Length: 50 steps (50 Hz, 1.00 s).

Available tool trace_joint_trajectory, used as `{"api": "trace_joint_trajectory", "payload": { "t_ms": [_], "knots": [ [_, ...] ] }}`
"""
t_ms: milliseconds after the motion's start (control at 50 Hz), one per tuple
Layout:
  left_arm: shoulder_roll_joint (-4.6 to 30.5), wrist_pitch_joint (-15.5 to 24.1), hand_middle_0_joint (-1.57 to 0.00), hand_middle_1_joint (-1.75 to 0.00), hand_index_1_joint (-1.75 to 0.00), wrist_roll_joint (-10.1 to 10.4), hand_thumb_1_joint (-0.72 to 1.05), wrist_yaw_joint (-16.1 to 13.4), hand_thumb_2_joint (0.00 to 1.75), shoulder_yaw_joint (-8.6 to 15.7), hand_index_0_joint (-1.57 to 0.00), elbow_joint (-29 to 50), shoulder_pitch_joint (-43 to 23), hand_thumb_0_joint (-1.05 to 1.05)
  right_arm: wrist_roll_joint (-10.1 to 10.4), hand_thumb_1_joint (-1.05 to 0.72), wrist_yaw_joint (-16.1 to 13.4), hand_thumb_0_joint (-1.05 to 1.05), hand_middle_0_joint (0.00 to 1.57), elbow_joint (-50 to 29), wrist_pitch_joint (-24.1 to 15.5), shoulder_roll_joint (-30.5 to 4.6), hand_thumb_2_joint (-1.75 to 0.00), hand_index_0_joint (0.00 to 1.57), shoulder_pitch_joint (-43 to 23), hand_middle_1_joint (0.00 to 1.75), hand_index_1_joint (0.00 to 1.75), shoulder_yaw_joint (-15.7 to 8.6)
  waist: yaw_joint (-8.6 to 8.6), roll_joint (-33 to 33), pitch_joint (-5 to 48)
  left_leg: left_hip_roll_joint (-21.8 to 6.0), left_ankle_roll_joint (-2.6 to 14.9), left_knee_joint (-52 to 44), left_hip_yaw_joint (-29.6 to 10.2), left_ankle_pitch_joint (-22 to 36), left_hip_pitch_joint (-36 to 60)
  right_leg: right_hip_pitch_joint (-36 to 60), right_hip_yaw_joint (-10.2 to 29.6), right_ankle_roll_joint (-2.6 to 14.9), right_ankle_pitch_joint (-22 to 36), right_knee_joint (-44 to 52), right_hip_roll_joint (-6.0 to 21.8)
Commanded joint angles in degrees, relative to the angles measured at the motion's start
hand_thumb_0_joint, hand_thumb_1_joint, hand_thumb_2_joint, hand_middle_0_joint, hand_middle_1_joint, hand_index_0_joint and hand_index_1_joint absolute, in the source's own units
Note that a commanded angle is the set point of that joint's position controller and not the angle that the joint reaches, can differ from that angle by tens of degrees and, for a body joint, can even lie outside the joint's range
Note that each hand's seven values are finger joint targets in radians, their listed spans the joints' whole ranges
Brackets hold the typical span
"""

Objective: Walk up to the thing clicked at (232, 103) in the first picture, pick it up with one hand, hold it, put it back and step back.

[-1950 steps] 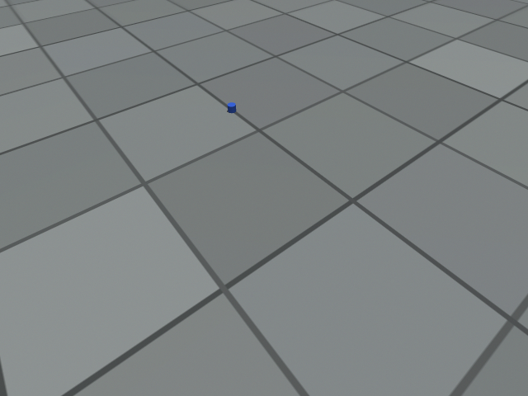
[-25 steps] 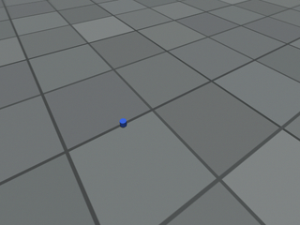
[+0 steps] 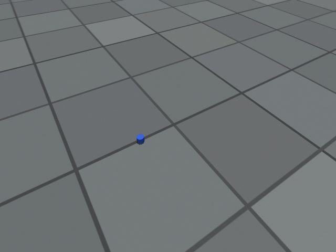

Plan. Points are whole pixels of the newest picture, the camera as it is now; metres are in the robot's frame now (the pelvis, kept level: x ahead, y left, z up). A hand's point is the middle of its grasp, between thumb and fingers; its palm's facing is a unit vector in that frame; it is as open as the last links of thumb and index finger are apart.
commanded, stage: step back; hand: left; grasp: from above
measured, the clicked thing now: (140, 138) +1.06 +0.20 -0.75
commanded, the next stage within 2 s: stand in 0.20 s
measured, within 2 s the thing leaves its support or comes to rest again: neither
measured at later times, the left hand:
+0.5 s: hand out of the picture +0.09 +0.24 -0.15, palm faces -0.02 -0.94 -0.34, open 7.4 cm
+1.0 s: hand out of the picture +0.05 +0.24 -0.14, palm faces -0.04 -0.94 -0.35, open 7.4 cm
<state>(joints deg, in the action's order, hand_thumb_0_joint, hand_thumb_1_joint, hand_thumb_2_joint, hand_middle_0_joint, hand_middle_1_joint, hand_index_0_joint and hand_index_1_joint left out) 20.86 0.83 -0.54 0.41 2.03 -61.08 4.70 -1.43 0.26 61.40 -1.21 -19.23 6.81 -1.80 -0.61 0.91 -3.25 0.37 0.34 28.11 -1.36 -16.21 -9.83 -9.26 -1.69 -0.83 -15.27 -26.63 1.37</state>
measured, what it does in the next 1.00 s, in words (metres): stands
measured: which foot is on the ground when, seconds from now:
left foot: down 0.00-1.00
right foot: down 0.00-1.00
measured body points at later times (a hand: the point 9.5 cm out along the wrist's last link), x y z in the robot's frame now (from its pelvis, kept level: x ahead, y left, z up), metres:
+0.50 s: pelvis +0.00 +0.00 +0.01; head +0.01 -0.01 +0.46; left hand +0.09 +0.29 -0.12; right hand +0.10 -0.30 -0.12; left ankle -0.01 +0.12 -0.74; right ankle -0.01 -0.13 -0.74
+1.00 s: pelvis -0.02 -0.01 +0.01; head -0.02 -0.02 +0.46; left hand +0.05 +0.29 -0.12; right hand +0.04 -0.32 -0.13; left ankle -0.01 +0.12 -0.74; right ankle -0.01 -0.13 -0.74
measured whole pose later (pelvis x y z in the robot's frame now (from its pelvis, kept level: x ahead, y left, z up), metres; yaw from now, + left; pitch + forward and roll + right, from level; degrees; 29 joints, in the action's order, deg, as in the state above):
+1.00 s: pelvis -0.02 -0.01 +0.01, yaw -1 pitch -3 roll +0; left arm 20.2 0.8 -0.7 0.5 -0.2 -65.3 6.6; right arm -1.0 1.0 66.1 -0.2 -20.2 7.3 -0.4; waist 0.2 -0.6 -2.8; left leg -0.8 -1.0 17.9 -1.0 -9.2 -5.8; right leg -6.2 -1.4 0.2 -8.8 -17.9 0.3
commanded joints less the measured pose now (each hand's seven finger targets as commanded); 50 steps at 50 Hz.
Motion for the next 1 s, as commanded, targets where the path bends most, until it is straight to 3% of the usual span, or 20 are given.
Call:
{"api": "trace_joint_trajectory", "payload": {
  "t_ms": [0, 100, 160, 180, 200, 240, 320, 480, 600, 860, 900, 980],
  "knots": [
    [11.51, 1.24, -0.20, -0.30, -0.30, 0.00, 0.90, -0.93, 0.90, 2.42, -0.20, 3.25, -3.40, 0.00, 0.44, -0.90, -1.26, 0.00, 0.20, -3.45, -1.27, -12.46, -0.90, 0.20, -3.19, 0.30, 0.30, -2.74, -0.12, -3.20, 6.77, -7.09, 2.02, -5.16, -5.53, 19.95, -0.44, 5.15, 3.09, 3.23, 13.66, 1.92, 4.77],
    [12.12, 1.40, -0.20, -0.30, -0.30, -0.20, 0.90, -1.11, 0.90, 2.65, -0.20, 2.52, -2.86, 0.00, 0.44, -0.90, -1.24, 0.00, 0.20, -3.42, -1.01, -11.85, -0.90, 0.20, -4.80, 0.30, 0.30, -2.72, -0.15, -0.42, 7.59, -5.80, 1.73, -2.81, -3.29, 21.31, 0.46, 6.91, 4.07, 3.43, 19.46, 3.21, 6.18],
    [12.18, 1.30, -0.20, -0.30, -0.30, -0.16, 0.90, -1.14, 0.90, 2.60, -0.20, 2.81, -4.78, 0.00, 0.31, -0.90, -1.10, 0.00, 0.20, -3.00, -0.76, -11.33, -0.90, 0.20, -4.98, 0.30, 0.30, -2.45, 0.23, 0.18, 6.24, -5.70, 1.26, -4.45, -3.48, 18.78, 0.04, 5.82, 4.57, 3.21, 16.75, 4.14, 6.48],
    [9.68, 1.18, -0.20, -0.30, -0.30, 0.42, 0.90, -1.04, 0.90, 1.18, -0.20, 2.03, -4.20, 0.00, 0.84, -0.90, -1.03, 0.00, 0.20, -3.05, -0.92, -12.18, -0.90, 0.20, -5.92, 0.30, 0.30, -1.87, 0.26, -1.57, 5.29, -7.12, 1.41, -7.02, -5.55, 24.81, 3.31, 4.04, 5.31, 2.61, 22.04, 5.13, 6.50],
    [9.78, 1.03, -0.20, -0.30, -0.30, 0.59, 0.90, -1.07, 0.90, 1.26, -0.20, 2.05, -4.58, 0.00, 0.99, -0.90, -1.05, 0.00, 0.20, -2.86, -1.00, -12.28, -0.90, 0.20, -5.56, 0.30, 0.30, -1.85, 0.45, -1.11, 5.45, -7.66, 1.38, -7.72, -5.62, 26.47, 4.33, 4.38, 4.84, 2.01, 20.90, 5.49, 5.94],
    [10.48, 0.89, -0.20, -0.30, -0.30, 0.49, 0.90, -1.12, 0.90, 1.19, -0.20, 1.44, -4.43, 0.00, 0.90, -0.90, -1.04, 0.00, 0.20, -2.45, -1.04, -12.43, -0.90, 0.20, -6.27, 0.30, 0.30, -1.72, 0.18, -1.43, 5.54, -7.70, 1.18, -8.72, -5.54, 26.14, 4.73, 5.73, 4.57, 1.88, 19.73, 6.48, 5.82],
    [10.75, 1.28, -0.20, -0.30, -0.30, 0.21, 0.90, -1.10, 0.90, 0.97, -0.20, 0.68, -3.75, 0.00, 1.14, -0.90, -0.91, 0.00, 0.20, -1.97, -0.98, -12.10, -0.90, 0.20, -6.51, 0.30, 0.30, -1.49, 0.33, -0.65, 8.30, -7.87, 0.94, -9.54, -4.69, 27.14, 7.91, 7.62, 4.64, 1.59, 22.74, 7.69, 6.32],
    [11.09, 1.32, -0.20, -0.30, -0.30, -0.06, 0.90, -1.00, 0.90, 0.47, -0.20, -0.38, -3.86, 0.00, 1.13, -0.90, -0.63, 0.00, 0.20, -0.78, -0.62, -11.80, -0.90, 0.20, -6.95, 0.30, 0.30, -1.00, 0.64, -0.96, 5.36, -7.30, 0.26, -12.97, -4.38, 16.02, 6.07, 5.41, 5.24, 1.50, 13.26, 11.15, 6.19],
    [11.14, 1.52, -0.20, -0.30, -0.30, 0.04, 0.90, -0.91, 0.90, 0.29, -0.20, -0.43, -3.35, 0.00, 0.85, -0.90, -0.50, 0.00, 0.20, -0.01, -0.86, -12.21, -0.90, 0.20, -6.14, 0.30, 0.30, -0.90, 0.49, -1.73, 5.77, -7.51, 0.22, -13.12, -4.32, 16.43, 5.32, 6.36, 5.62, 1.90, 14.23, 10.95, 6.60],
    [11.87, 1.35, -0.20, -0.30, -0.30, -0.08, 0.90, -0.76, 0.90, 0.15, -0.20, -0.49, -1.99, 0.00, 0.70, -0.90, -0.18, 0.00, 0.20, 0.68, -0.49, -12.32, -0.90, 0.20, -3.45, 0.30, 0.30, -0.60, 0.62, -0.05, 1.82, -6.86, 0.38, -14.18, -4.91, 6.61, 1.76, 1.91, 6.64, 1.81, 2.27, 13.51, 6.16],
    [11.74, 1.49, -0.20, -0.30, -0.30, -0.01, 0.90, -0.67, 0.90, 0.06, -0.20, -0.43, -1.50, 0.00, 0.76, -0.90, -0.13, 0.00, 0.20, 0.69, -0.62, -12.61, -0.90, 0.20, -3.26, 0.30, 0.30, -0.63, 0.56, -0.99, 3.74, -7.28, 0.64, -13.63, -5.02, 8.36, 3.05, 2.88, 6.61, 2.00, 5.36, 12.73, 6.35],
    [11.69, 1.49, -0.20, -0.30, -0.30, -0.04, 0.90, -0.64, 0.90, -0.03, -0.20, -0.49, -1.33, 0.00, 0.73, -0.90, -0.19, 0.00, 0.20, 0.56, -0.57, -12.58, -0.90, 0.20, -2.81, 0.30, 0.30, -0.55, 0.75, -0.31, 3.14, -7.19, 0.55, -13.54, -5.05, 8.77, 2.63, 2.50, 6.45, 1.85, 5.85, 12.63, 6.10]
  ]
}}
